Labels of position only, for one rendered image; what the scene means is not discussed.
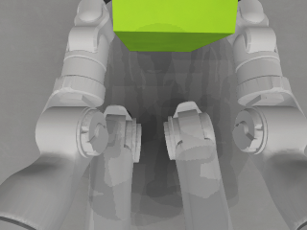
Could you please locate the robot right upper arm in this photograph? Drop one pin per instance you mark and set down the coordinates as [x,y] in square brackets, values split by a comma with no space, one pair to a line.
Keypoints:
[275,137]

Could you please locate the robot left upper arm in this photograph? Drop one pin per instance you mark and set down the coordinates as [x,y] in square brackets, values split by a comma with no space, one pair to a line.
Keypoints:
[39,196]

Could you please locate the robot left forearm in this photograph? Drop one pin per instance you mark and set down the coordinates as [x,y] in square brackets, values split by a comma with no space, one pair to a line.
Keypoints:
[81,82]

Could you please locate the robot left thigh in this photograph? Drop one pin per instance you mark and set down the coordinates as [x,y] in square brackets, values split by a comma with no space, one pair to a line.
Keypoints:
[110,176]

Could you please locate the robot right thigh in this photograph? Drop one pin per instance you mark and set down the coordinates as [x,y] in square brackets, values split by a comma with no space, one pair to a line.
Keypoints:
[200,179]

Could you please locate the robot thigh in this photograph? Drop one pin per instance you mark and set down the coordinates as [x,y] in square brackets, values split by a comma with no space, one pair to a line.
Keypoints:
[200,179]
[110,176]

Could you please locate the carton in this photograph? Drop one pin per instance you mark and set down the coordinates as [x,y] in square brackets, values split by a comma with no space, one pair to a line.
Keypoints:
[172,25]

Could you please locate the robot right forearm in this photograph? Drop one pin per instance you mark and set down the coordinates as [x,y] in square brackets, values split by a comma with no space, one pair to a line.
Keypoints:
[256,60]

